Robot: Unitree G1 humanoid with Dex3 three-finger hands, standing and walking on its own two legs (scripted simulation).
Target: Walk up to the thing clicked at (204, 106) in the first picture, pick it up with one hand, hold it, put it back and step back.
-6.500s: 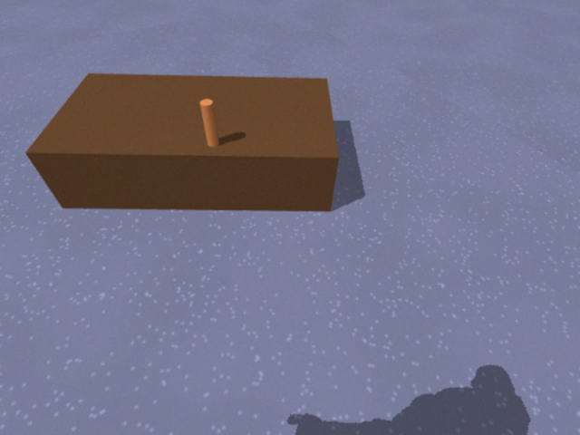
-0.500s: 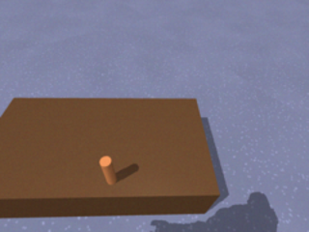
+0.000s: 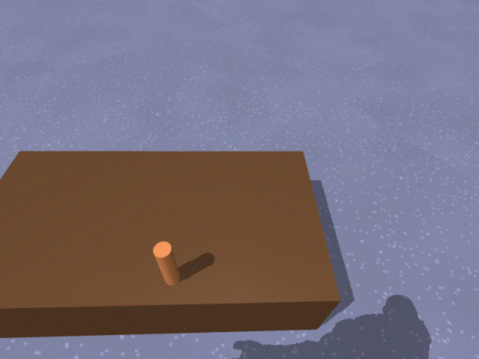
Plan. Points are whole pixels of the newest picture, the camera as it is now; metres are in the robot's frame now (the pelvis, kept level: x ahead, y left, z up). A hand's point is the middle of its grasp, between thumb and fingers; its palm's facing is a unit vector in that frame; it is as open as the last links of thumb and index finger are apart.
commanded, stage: stand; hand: left
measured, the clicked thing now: (167, 264) +0.45 +0.21 -0.36
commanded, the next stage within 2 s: go down in 0.64 s
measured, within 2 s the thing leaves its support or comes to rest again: neither
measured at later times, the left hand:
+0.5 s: hand out of the picture +0.07 +0.25 -0.16, palm faces -0.03 -0.94 -0.34, open 7.4 cm
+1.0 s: hand out of the picture +0.16 +0.26 -0.15, palm faces +0.03 -0.94 -0.34, open 11.5 cm
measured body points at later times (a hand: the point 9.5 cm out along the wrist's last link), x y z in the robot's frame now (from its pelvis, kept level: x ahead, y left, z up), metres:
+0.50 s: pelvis +0.00 +0.00 +0.00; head +0.01 +0.00 +0.45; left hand +0.07 +0.30 -0.13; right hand +0.08 -0.30 -0.13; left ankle +0.02 +0.13 -0.75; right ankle -0.04 -0.13 -0.75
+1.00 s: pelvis -0.01 +0.00 -0.01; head +0.05 +0.01 +0.43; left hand +0.16 +0.30 -0.13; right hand +0.08 -0.27 -0.14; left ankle +0.02 +0.13 -0.75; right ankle -0.04 -0.13 -0.75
